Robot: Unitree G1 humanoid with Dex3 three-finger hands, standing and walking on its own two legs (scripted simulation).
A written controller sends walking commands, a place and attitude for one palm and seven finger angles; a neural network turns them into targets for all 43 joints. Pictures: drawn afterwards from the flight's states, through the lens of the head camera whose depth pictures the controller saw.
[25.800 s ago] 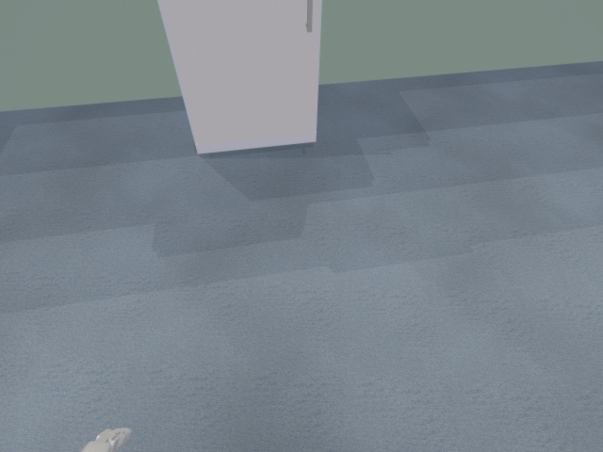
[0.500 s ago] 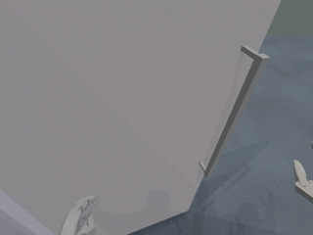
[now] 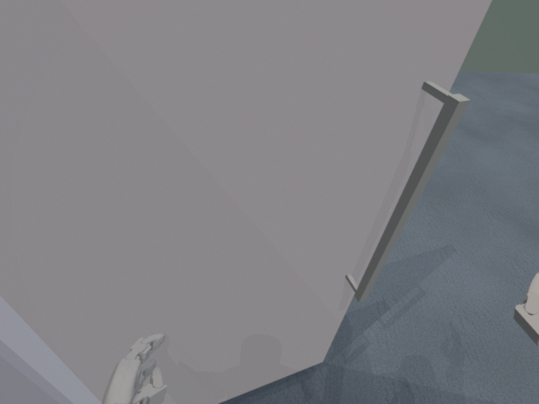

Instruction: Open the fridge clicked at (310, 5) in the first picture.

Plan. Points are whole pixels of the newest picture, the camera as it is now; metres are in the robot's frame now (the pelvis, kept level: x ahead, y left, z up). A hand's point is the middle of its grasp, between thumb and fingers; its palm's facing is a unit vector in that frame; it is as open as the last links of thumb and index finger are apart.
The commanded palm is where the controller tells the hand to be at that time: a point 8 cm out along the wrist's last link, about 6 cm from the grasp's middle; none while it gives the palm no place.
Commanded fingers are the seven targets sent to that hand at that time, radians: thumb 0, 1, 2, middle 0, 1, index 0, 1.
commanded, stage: step back with the hand held close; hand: right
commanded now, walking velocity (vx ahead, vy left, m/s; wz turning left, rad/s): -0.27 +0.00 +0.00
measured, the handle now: (387, 217) +0.39 -0.21 +0.09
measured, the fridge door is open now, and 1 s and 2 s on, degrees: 74 74 74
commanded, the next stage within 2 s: stop stepping back and stand still in 1.14 s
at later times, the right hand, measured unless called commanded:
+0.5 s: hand out of the picture +0.16 -0.30 +0.16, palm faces +0.43 +0.78 -0.45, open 7.4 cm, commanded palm +0.11 -0.33 +0.18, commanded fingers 0.00 -0.90 -0.90 0.20 0.30 0.20 0.30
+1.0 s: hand out of the picture +0.08 -0.30 +0.17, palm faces +0.44 +0.81 -0.39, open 7.4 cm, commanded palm +0.02 -0.34 +0.18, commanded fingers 0.00 -0.90 -0.90 0.20 0.30 0.20 0.30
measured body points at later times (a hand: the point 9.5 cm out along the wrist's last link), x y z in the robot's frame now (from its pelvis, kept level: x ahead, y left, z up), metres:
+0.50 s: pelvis -0.04 -0.04 -0.01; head -0.03 -0.06 +0.44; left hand +0.11 +0.20 -0.09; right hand +0.13 -0.34 +0.19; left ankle -0.01 +0.11 -0.74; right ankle -0.01 -0.12 -0.74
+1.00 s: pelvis -0.14 -0.04 -0.01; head -0.11 -0.08 +0.44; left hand +0.03 +0.18 -0.08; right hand +0.05 -0.34 +0.19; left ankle -0.19 +0.12 -0.74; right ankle -0.01 -0.12 -0.74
